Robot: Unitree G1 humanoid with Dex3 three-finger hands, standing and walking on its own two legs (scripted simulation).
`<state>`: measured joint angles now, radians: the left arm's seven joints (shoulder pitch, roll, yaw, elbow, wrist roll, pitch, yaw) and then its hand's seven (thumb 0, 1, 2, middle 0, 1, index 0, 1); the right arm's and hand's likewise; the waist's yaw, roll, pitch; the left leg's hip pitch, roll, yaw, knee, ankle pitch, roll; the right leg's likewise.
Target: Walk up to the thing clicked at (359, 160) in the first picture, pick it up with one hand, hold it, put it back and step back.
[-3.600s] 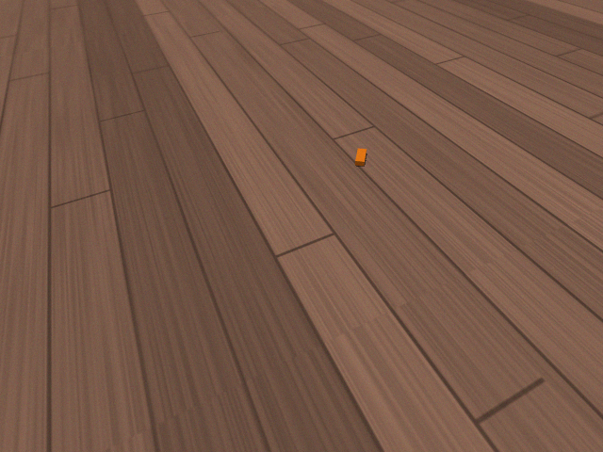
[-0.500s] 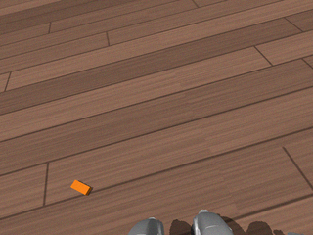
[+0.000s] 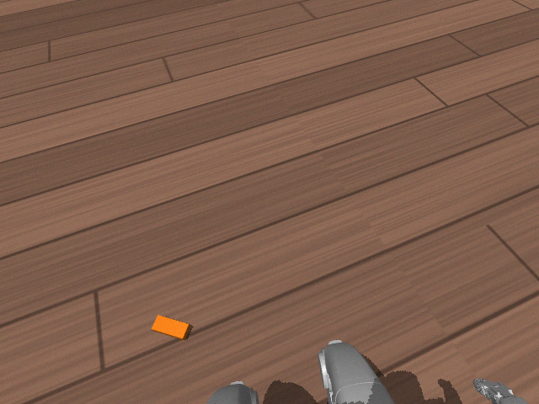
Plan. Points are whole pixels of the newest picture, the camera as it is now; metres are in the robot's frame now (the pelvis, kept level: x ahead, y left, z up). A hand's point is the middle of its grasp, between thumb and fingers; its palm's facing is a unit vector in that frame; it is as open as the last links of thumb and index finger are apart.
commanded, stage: walk up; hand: left
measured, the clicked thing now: (171, 327) +0.43 +0.39 -0.71
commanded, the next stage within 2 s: none
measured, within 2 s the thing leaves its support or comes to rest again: neither
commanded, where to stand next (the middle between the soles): -0.02 +0.29 m, yaw -19 degrees
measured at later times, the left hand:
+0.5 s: hand out of the picture +0.04 +0.53 -0.10, palm faces -0.16 -0.75 -0.64, open 7.4 cm
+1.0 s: hand out of the picture -0.01 +0.63 -0.12, palm faces -0.40 -0.86 -0.33, open 7.4 cm
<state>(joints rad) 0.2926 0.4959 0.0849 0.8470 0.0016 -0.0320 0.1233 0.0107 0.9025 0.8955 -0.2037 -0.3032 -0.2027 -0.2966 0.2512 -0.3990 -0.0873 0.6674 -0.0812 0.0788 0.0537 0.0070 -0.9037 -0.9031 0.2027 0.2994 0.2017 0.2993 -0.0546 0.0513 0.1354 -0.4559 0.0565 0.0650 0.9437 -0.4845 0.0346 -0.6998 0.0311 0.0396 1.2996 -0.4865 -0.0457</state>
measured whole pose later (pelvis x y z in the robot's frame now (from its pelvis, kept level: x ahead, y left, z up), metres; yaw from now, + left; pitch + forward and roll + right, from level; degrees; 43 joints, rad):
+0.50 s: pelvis -0.10 +0.23 -0.02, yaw -9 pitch -2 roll +0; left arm 0.29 0.45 0.06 0.74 0.06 -0.04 0.09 0.01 0.89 0.89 -0.21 -0.30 -0.21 -0.30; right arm 0.19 -0.52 -0.14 0.62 -0.05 0.13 0.07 0.01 -0.90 -0.90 0.20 0.30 0.20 0.30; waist 0.00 0.13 0.13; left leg -0.47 0.12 -0.09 1.14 -0.53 -0.01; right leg -0.63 -0.12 0.15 0.88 -0.26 0.01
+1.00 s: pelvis -0.14 +0.38 +0.05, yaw -21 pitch -2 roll -1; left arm 0.33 0.45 0.08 0.97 0.03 0.02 -0.04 0.01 0.90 0.90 -0.20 -0.30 -0.20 -0.30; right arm 0.39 -0.39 -0.07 0.92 -0.02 -0.07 -0.01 0.01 -0.90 -0.90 0.21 0.30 0.21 0.30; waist -0.04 -0.08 0.05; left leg -0.22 0.06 0.20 0.50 -0.26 0.03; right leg -0.47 0.03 0.19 1.14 -0.23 0.01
